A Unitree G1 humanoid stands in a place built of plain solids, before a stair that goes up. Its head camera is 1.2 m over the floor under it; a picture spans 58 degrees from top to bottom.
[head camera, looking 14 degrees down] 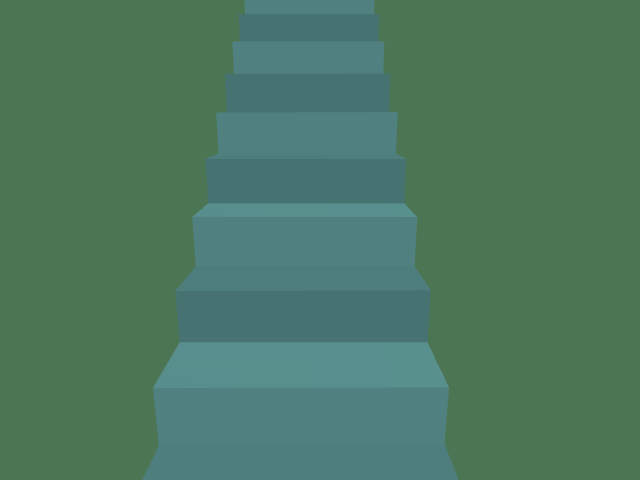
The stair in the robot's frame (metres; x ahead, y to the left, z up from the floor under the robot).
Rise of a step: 0.18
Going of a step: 0.23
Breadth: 0.78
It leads straight ahead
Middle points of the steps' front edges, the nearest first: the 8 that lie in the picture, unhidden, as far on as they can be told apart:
1.01 0.05 0.55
1.24 0.05 0.73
1.47 0.05 0.92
1.70 0.05 1.10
1.93 0.06 1.28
2.16 0.06 1.47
2.39 0.06 1.65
2.62 0.06 1.83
